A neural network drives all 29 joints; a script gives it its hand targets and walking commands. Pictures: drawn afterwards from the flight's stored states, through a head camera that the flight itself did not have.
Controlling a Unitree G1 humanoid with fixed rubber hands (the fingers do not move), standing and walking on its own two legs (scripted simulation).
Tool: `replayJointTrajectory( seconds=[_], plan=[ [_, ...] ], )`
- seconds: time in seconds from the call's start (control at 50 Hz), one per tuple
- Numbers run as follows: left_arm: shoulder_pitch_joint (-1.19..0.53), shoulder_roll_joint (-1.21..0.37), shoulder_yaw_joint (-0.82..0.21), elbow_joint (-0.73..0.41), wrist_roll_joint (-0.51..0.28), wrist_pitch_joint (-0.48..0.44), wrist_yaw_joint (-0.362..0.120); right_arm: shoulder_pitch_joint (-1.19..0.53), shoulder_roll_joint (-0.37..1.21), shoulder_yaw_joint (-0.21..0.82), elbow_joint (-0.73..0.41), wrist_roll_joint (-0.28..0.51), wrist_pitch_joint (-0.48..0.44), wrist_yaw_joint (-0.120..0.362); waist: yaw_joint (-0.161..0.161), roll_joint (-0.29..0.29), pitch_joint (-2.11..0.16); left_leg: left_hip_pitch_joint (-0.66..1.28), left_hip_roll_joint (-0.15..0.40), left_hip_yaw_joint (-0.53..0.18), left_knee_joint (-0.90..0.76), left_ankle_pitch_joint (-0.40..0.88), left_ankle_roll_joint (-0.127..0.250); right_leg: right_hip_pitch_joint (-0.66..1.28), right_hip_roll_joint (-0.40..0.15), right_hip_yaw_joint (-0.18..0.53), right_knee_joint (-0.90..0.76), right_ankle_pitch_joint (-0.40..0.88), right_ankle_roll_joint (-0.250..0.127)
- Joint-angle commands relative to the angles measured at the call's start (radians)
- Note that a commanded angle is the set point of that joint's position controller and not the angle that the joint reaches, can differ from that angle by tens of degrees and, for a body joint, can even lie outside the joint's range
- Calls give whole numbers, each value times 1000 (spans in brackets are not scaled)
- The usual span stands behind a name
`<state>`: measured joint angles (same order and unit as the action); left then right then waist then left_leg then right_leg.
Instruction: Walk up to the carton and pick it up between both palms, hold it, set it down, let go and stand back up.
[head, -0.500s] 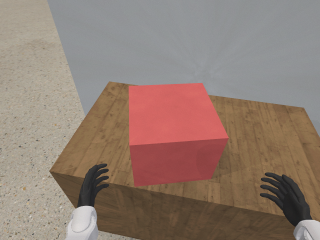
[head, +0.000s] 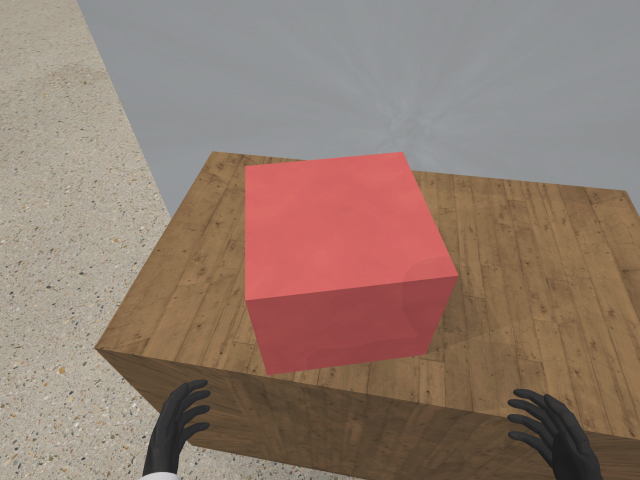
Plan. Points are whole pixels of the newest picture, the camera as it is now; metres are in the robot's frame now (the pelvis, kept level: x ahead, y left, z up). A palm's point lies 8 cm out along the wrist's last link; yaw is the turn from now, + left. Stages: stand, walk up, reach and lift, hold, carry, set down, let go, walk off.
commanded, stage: set down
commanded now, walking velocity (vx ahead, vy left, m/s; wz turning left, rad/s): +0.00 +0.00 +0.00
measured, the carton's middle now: (336, 261) +0.44 +0.02 -0.03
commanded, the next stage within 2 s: let go in 1.28 s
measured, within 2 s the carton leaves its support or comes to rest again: neither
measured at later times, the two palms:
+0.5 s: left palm (165, 455) +0.15 +0.22 -0.05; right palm (545, 457) +0.17 -0.24 -0.05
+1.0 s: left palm (160, 467) +0.14 +0.23 -0.08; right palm out of the picture +0.14 -0.22 -0.06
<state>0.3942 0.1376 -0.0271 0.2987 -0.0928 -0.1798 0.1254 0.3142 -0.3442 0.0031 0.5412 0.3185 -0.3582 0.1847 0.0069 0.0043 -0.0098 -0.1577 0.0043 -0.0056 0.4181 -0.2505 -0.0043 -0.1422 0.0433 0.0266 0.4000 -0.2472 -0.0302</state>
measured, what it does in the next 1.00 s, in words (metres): stands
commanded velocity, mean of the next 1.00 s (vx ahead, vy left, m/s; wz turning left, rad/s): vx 0.00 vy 0.00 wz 0.00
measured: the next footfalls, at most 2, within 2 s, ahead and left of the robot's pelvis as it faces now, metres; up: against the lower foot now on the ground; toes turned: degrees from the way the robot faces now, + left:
none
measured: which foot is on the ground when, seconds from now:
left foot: down 0.00-1.00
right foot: down 0.00-1.00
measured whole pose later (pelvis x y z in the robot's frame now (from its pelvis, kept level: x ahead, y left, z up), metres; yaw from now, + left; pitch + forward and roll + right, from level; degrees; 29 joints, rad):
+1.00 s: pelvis -0.01 +0.01 +0.00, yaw -1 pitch -5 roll +0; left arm 0.21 0.20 -0.01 0.51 0.00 0.07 0.04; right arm 0.17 -0.21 -0.03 0.76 0.03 -0.24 0.06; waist 0.04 -0.03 0.06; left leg -0.07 0.01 0.03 0.38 -0.23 0.01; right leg -0.06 0.04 0.04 0.34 -0.20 -0.02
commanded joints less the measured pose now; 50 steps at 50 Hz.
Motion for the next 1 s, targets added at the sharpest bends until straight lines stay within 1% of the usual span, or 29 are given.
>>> replayJointTrajectory(
  seconds=[0.0,0.02,0.04,0.06,0.08,0.1,0.12,0.14,0.16,0.18,0.2,0.22,0.24,0.32,0.34,0.36,0.38,0.4,0.42,0.44,0.62,0.7,0.8,0.82,0.84,0.86,0.9,0.92,0.98],
  plan=[
    [-58,110,72,-244,-4,-125,-8,-96,-147,-54,-245,-2,-83,-22,75,-97,-157,35,-21,20,2,306,-30,29,-41,45,-39,384,10],
    [10,70,38,113,45,-65,-36,-49,-151,-22,76,-34,-48,-24,36,-50,-23,38,-24,37,-22,287,-40,-13,-37,44,-52,380,-9],
    [-11,101,53,-106,28,-91,-28,-95,-180,9,-83,11,-72,-23,81,-75,-119,62,-19,18,-1,343,-44,8,-51,50,-44,433,6],
    [37,78,46,198,81,-21,-58,-65,-162,23,179,-37,-26,-34,37,-79,10,67,-34,36,-36,271,-36,-22,-36,46,-88,381,1],
    [1,110,69,-214,15,-95,-28,-97,-178,19,-187,47,-87,-28,109,-95,-175,44,-21,20,8,382,-49,64,-43,45,-61,458,3],
    [55,72,54,269,91,3,-68,-39,-163,32,256,-37,-22,-38,43,-72,25,44,-39,44,-47,299,-42,16,-32,51,-96,411,-5],
    [10,128,90,-154,39,-64,-52,-63,-169,35,-124,24,-76,-41,101,-117,-127,50,-24,21,-12,364,-47,63,-57,47,-73,468,9],
    [35,108,76,139,76,-25,-72,-33,-155,32,129,-25,-48,-50,46,-99,-30,57,-41,38,-52,324,-34,35,-46,49,-92,467,5],
    [-38,103,60,-102,44,-50,-50,-108,-195,24,-45,13,-77,-44,76,-72,-110,75,-28,15,-25,386,-46,21,-37,40,-76,420,4],
    [-28,89,57,200,80,12,-81,-61,-142,12,209,-57,-32,-57,7,-67,20,86,-36,41,-56,278,-39,-21,-39,43,-123,367,-5],
    [-120,106,53,-175,21,-55,-46,-140,-177,-9,-65,-8,-76,-49,51,-54,-125,125,-22,17,-22,342,-50,-34,-37,18,-91,304,6],
    [-92,69,0,129,50,11,-57,-152,-165,-9,203,-48,-27,-45,9,-24,11,122,-25,28,-53,267,-47,-85,-24,27,-138,210,-24],
    [-179,101,15,-73,14,-6,-41,-184,-159,-13,19,-38,-32,-42,32,-34,-61,135,-10,19,-30,263,-41,-93,-35,16,-130,141,-25],
    [-296,127,3,-89,-34,-16,-7,-253,-98,-71,-10,-81,8,-41,33,2,-60,79,-13,33,-34,129,-34,-146,-47,46,-138,-49,-30],
    [-273,83,-17,73,-5,31,-8,-245,-88,-86,160,-130,49,-42,3,1,23,62,-10,40,-60,55,-29,-160,-44,46,-156,-111,-33],
    [-294,93,-9,-179,-26,-3,23,-260,-106,-94,-57,-89,27,-31,42,3,-97,73,9,21,-44,96,-37,-135,-44,32,-125,-64,-36],
    [-278,84,-26,145,10,65,6,-237,-94,-83,224,-140,82,-34,-9,46,42,63,2,31,-82,8,-29,-174,-31,23,-133,-87,-46],
    [-271,80,-11,2,20,76,2,-257,-91,-82,107,-136,90,-33,18,26,15,84,17,18,-75,25,-38,-147,-41,10,-129,-82,-40],
    [-228,66,-9,215,42,139,-22,-234,-65,-62,240,-168,136,-45,8,-3,89,54,8,29,-101,-20,-20,-129,-38,24,-155,-83,-43],
    [-248,66,2,51,48,144,-30,-253,-56,-46,115,-153,134,-55,49,-36,24,60,3,40,-74,51,-17,-80,-62,32,-153,-69,-36],
    [-190,44,19,98,104,214,-44,-193,-79,-63,186,-207,78,-89,42,23,-58,182,4,31,-41,419,-66,29,-8,-26,-114,284,-30],
    [-208,82,51,38,82,213,-61,-205,-39,-60,67,-227,44,-110,72,-78,-65,168,9,36,-29,393,-48,50,-4,-39,-115,308,-7],
    [-232,88,24,228,94,244,-86,-194,16,-46,201,-282,91,-122,30,-53,63,172,9,69,-58,254,-46,-31,-21,-17,-147,182,-11],
    [-273,100,33,-34,63,194,-68,-201,4,-65,-3,-251,58,-118,56,-58,-43,177,22,50,-60,301,-38,-22,-10,-39,-114,220,-3],
    [-261,101,21,228,89,246,-86,-183,-2,-63,233,-298,102,-126,6,-31,45,184,3,70,-80,257,-43,-42,-18,-27,-139,185,-12],
    [-294,128,43,22,79,217,-82,-198,12,-60,61,-273,86,-131,33,-44,-17,205,14,63,-68,271,-42,-30,-26,-36,-119,206,1],
    [-273,123,39,185,99,237,-95,-169,31,-61,214,-304,112,-138,3,11,49,186,6,73,-75,256,-44,-31,-24,-15,-127,208,-6],
    [-310,127,39,16,90,215,-82,-201,4,-83,88,-286,94,-135,19,38,-29,198,19,61,-73,280,-47,-17,-19,-37,-108,204,-2],
    [-310,131,26,89,92,252,-84,-194,16,-81,179,-296,129,-137,-8,70,-1,175,10,72,-67,219,-47,-31,-25,-31,-117,141,-12]
  ],
)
